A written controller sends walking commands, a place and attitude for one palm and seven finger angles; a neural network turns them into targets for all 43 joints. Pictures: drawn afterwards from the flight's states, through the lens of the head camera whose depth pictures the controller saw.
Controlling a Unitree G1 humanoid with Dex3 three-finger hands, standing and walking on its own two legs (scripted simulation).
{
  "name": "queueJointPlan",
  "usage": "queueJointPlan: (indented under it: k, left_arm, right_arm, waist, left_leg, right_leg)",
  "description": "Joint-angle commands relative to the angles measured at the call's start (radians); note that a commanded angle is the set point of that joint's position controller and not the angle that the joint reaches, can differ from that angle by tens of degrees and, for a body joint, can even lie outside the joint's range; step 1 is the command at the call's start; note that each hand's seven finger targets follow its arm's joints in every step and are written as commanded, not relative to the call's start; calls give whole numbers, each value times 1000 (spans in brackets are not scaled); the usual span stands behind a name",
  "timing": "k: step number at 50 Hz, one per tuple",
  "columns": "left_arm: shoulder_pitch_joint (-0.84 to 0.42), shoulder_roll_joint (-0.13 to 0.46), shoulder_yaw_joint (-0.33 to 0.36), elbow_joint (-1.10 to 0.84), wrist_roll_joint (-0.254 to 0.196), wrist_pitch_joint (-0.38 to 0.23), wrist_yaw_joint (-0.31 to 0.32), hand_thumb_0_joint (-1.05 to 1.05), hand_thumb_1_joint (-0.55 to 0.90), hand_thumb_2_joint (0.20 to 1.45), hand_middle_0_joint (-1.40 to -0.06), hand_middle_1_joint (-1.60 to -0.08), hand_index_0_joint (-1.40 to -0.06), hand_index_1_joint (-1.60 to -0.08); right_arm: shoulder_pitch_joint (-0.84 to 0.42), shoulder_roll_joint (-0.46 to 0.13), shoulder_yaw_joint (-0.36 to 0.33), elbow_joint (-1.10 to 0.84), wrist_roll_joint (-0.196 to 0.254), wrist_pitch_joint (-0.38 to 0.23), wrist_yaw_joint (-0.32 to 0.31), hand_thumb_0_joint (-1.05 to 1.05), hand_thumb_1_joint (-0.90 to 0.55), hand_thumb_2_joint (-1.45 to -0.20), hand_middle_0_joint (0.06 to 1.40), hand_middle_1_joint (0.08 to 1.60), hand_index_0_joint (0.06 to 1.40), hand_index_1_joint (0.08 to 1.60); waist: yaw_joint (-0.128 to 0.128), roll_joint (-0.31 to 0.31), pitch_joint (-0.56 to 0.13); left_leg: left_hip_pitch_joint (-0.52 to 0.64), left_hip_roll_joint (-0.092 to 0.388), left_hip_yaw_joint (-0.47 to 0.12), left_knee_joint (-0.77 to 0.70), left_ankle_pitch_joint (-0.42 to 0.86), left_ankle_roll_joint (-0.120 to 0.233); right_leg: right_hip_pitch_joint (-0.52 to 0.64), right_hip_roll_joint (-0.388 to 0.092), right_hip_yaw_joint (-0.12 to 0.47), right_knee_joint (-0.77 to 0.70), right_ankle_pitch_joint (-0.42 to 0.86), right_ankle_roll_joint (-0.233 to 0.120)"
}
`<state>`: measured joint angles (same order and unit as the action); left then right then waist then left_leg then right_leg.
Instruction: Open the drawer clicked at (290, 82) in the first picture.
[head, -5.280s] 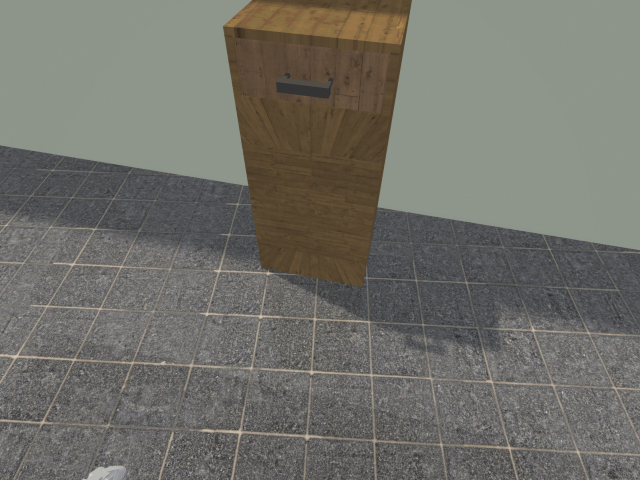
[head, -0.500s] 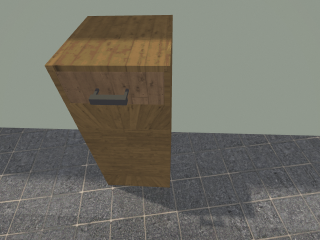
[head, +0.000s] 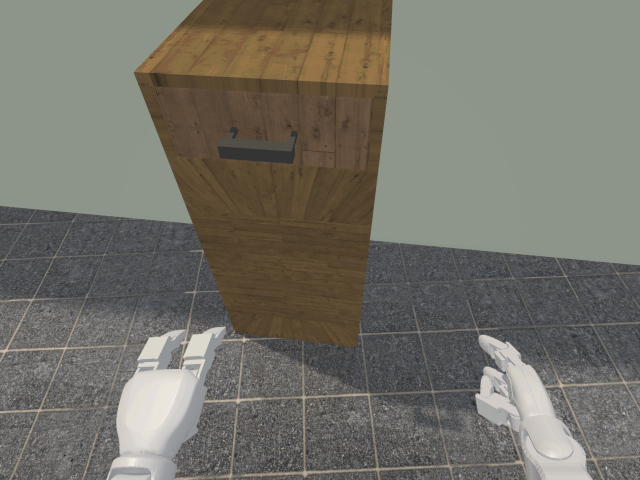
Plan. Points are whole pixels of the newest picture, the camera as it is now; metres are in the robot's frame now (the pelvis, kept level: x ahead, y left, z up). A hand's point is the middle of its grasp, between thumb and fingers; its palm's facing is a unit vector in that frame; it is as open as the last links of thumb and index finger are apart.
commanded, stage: raise the hand with hooked fingers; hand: left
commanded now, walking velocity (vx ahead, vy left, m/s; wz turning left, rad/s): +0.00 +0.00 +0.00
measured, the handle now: (260, 142) +0.61 +0.20 +0.08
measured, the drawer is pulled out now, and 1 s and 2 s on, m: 0.00 0.00 0.00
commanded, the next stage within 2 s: move the hooked fingers above the handle in 1.46 s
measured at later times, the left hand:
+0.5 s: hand (149, 319) +0.26 +0.24 +0.08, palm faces +0.06 -0.10 -0.99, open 11.7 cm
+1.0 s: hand (118, 221) +0.31 +0.27 +0.18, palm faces +0.11 -0.04 -0.99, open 13.8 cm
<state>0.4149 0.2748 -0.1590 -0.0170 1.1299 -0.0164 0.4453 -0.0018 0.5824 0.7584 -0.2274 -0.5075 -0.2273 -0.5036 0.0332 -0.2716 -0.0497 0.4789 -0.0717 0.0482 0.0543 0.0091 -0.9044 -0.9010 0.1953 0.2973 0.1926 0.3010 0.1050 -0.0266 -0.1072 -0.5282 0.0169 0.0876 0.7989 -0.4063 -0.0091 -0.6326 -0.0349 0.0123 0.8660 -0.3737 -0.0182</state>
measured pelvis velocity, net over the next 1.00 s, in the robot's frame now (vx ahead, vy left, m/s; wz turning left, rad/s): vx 0.02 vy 0.01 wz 0.05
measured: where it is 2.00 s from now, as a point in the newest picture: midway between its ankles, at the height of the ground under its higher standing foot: outside the picture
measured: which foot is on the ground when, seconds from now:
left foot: down 0.00-1.00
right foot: down 0.00-1.00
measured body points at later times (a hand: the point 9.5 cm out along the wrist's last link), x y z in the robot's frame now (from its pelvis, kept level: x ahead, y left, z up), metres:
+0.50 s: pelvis +0.01 +0.02 +0.03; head +0.02 -0.01 +0.48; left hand +0.25 +0.25 +0.13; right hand +0.18 -0.20 -0.09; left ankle +0.00 +0.13 -0.70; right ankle +0.04 -0.11 -0.70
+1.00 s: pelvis +0.02 +0.01 +0.04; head +0.03 -0.03 +0.49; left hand +0.30 +0.27 +0.24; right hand +0.26 -0.18 -0.05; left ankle +0.00 +0.13 -0.70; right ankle +0.04 -0.11 -0.70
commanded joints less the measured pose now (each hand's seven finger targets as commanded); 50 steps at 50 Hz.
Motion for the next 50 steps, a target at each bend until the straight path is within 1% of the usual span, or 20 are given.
queueJointPlan:
  k: [1,2,3,4,5,6,10,12,14,18,20,23,26,32,36,38,40,43,48,50]
  left_arm:
    - [-374,196,139,-320,-1,32,78,0,363,670,-238,-645,-238,-645]
    - [-394,185,121,-302,-12,33,73,0,340,660,-240,-660,-240,-660]
    - [-385,168,104,-280,-28,39,61,0,317,650,-242,-675,-242,-675]
    - [-405,175,102,-275,-41,45,45,0,293,640,-243,-690,-243,-690]
    - [-410,170,90,-254,-50,56,25,0,270,630,-245,-705,-245,-705]
    - [-410,154,75,-240,-68,72,1,0,247,620,-247,-720,-247,-720]
    - [-363,152,60,-185,-90,112,-107,0,153,580,-253,-780,-253,-780]
    - [-334,158,67,-183,-100,113,-153,0,107,560,-257,-810,-257,-810]
    - [-316,205,117,-193,-99,100,-177,0,60,540,-260,-840,-260,-840]
    - [-359,251,175,-240,-99,75,-182,0,-33,500,-267,-900,-267,-900]
    - [-410,266,187,-262,-108,65,-179,0,-80,480,-270,-930,-270,-930]
    - [-459,281,197,-288,-125,50,-172,0,-150,450,-275,-975,-275,-975]
    - [-494,282,193,-304,-142,51,-185,0,-220,420,-280,-1020,-280,-1020]
    - [-558,315,186,-284,-164,88,-259,0,-360,360,-290,-1110,-290,-1110]
    - [-627,375,227,-251,-183,106,-319,0,-453,320,-297,-1170,-297,-1170]
    - [-678,391,223,-251,-189,105,-349,0,-500,300,-300,-1200,-300,-1200]
    - [-711,421,244,-257,-199,97,-375,0,-500,300,-300,-1200,-300,-1200]
    - [-759,439,253,-254,-220,85,-415,0,-500,300,-300,-1200,-300,-1200]
    - [-865,479,267,-230,-243,71,-471,0,-500,300,-300,-1200,-300,-1200]
    - [-908,502,277,-205,-253,66,-491,0,-500,300,-300,-1200,-300,-1200]
  right_arm:
    - [-56,-41,-7,-119,-9,-1,-30,0,-900,-900,200,300,200,300]
    - [-60,-41,-4,-114,-13,-4,-35,0,-900,-900,200,300,200,300]
    - [-62,-36,0,-110,-9,-7,-39,0,-900,-900,200,300,200,300]
    - [-67,-37,5,-103,-8,-8,-44,0,-900,-900,200,300,200,300]
    - [-75,-36,10,-95,-5,-6,-49,0,-900,-900,200,300,200,300]
    - [-79,-35,15,-89,-3,-4,-53,0,-900,-900,200,300,200,300]
    - [-85,-31,32,-71,16,7,-62,0,-900,-900,200,300,200,300]
    - [-79,-33,38,-69,22,5,-61,0,-900,-900,200,300,200,300]
    - [-71,-35,41,-61,23,2,-61,0,-900,-900,200,300,200,300]
    - [-64,-39,34,-54,25,-5,-62,0,-900,-900,200,300,200,300]
    - [-62,-45,29,-46,29,-8,-65,0,-900,-900,200,300,200,300]
    - [-59,-50,19,-32,36,-22,-69,0,-900,-900,200,300,200,300]
    - [-63,-59,11,-23,42,-25,-67,0,-900,-900,200,300,200,300]
    - [-77,-70,15,-8,57,-7,-68,0,-900,-900,200,300,200,300]
    - [-97,-76,23,-6,66,13,-75,0,-900,-900,200,300,200,300]
    - [-99,-74,28,-4,68,25,-77,0,-900,-900,200,300,200,300]
    - [-96,-75,31,-6,65,27,-79,0,-900,-900,200,300,200,300]
    - [-98,-77,33,-1,67,33,-75,0,-900,-900,200,300,200,300]
    - [-96,-84,36,1,73,38,-69,0,-900,-900,200,300,200,300]
    - [-96,-89,38,-2,76,39,-70,0,-900,-900,200,300,200,300]
  waist:
    - [-69,71,-181]
    - [-77,79,-169]
    - [-77,82,-165]
    - [-80,82,-154]
    - [-76,106,-142]
    - [-76,97,-138]
    - [-38,32,-86]
    - [-20,21,-63]
    - [-1,17,-68]
    - [10,28,-78]
    - [1,27,-84]
    - [-3,77,-105]
    - [-9,73,-123]
    - [-9,50,-95]
    - [-7,42,-80]
    - [-10,47,-90]
    - [-6,43,-120]
    - [-12,59,-115]
    - [-18,68,-126]
    - [-18,54,-128]
  left_leg:
    - [157,-63,-87,-48,144,33]
    - [171,-61,-86,-50,136,35]
    - [174,-61,-82,-63,129,36]
    - [182,-57,-85,-79,136,37]
    - [184,-52,-81,-101,140,36]
    - [182,-50,-84,-120,145,35]
    - [165,-34,-82,-219,154,31]
    - [166,-27,-82,-258,162,27]
    - [173,-27,-78,-283,191,27]
    - [197,-26,-77,-322,229,28]
    - [220,-28,-76,-333,241,29]
    - [262,-32,-80,-345,280,28]
    - [298,-32,-83,-352,343,27]
    - [328,-36,-68,-390,390,27]
    - [336,-39,-63,-416,403,30]
    - [350,-43,-57,-425,413,31]
    - [368,-47,-57,-425,453,33]
    - [380,-45,-56,-431,488,30]
    - [388,-48,-54,-439,500,29]
    - [384,-48,-56,-447,479,29]
  right_leg:
    - [46,47,76,-186,26,-47]
    - [38,44,68,-193,24,-43]
    - [60,42,46,-202,23,-40]
    - [76,44,35,-209,41,-39]
    - [102,44,13,-215,60,-38]
    - [132,45,4,-223,75,-36]
    - [253,42,-25,-265,105,-31]
    - [294,40,-28,-282,104,-32]
    - [349,39,-20,-297,135,-34]
    - [413,36,-11,-322,168,-35]
    - [422,34,-8,-340,182,-31]
    - [439,34,-12,-351,211,-33]
    - [456,34,-17,-361,267,-31]
    - [507,27,-22,-400,334,-23]
    - [554,29,-21,-430,368,-20]
    - [571,27,-22,-440,380,-17]
    - [604,26,-22,-442,436,-15]
    - [616,26,-24,-453,470,-14]
    - [630,24,-28,-468,482,-11]
    - [629,23,-32,-473,460,-9]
